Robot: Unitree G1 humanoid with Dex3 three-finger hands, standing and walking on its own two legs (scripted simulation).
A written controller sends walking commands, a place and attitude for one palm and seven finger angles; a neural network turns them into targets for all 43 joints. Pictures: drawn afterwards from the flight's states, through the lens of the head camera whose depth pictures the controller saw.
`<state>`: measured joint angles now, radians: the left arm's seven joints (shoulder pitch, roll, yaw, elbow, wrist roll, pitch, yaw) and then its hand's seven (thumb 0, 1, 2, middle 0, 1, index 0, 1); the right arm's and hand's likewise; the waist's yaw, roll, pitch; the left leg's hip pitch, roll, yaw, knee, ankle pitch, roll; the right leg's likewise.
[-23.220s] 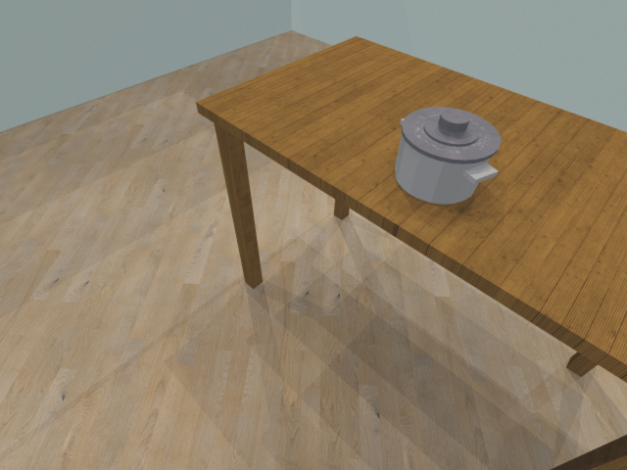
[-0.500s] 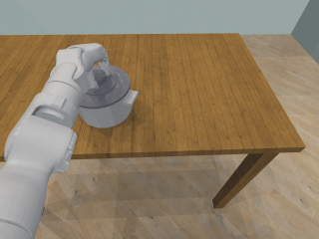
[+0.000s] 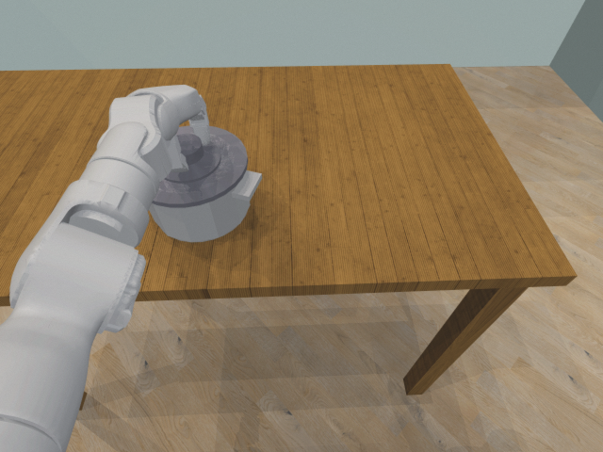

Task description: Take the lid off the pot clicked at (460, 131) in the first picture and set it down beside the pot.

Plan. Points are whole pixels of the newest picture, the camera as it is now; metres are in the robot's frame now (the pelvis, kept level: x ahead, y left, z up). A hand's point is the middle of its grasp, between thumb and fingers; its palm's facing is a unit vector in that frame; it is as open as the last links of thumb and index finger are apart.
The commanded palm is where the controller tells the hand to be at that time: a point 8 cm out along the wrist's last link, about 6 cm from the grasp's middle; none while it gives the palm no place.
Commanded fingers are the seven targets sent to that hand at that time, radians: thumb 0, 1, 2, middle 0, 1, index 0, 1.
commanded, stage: close the fingers and squeeze the knob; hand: left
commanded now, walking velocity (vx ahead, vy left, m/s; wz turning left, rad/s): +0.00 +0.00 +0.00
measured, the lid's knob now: (185, 149) +0.52 +0.13 +0.13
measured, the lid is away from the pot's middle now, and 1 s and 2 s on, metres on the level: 0.01 0.01 0.02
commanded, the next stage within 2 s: lift the lid straight up in 0.26 s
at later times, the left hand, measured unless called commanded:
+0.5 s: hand (173, 148) +0.49 +0.14 +0.16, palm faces -0.40 -0.05 -0.92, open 8.3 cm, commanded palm +0.50 +0.13 +0.21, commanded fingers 0.00 0.67 0.95 -0.83 -1.14 -0.69 -1.05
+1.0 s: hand (169, 120) +0.50 +0.14 +0.19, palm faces -0.36 -0.06 -0.93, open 8.3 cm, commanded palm +0.49 +0.13 +0.25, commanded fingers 0.00 0.68 0.95 -0.83 -1.14 -0.69 -1.05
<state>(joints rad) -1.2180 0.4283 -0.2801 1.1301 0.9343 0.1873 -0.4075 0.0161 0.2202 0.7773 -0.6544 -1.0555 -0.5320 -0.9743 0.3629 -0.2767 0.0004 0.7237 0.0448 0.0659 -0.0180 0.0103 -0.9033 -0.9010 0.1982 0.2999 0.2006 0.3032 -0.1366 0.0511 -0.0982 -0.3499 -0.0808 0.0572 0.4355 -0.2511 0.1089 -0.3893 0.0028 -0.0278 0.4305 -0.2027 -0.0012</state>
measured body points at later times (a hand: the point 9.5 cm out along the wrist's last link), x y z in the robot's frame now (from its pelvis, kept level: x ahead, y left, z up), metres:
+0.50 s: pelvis +0.00 +0.00 +0.00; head +0.04 +0.00 +0.45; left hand +0.50 +0.14 +0.21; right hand +0.03 -0.27 -0.13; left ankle -0.03 +0.04 -0.74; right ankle +0.00 -0.12 -0.74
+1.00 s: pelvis +0.00 +0.00 +0.00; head +0.04 -0.01 +0.45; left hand +0.51 +0.14 +0.25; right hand +0.02 -0.27 -0.13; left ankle -0.03 +0.04 -0.74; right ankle +0.00 -0.12 -0.74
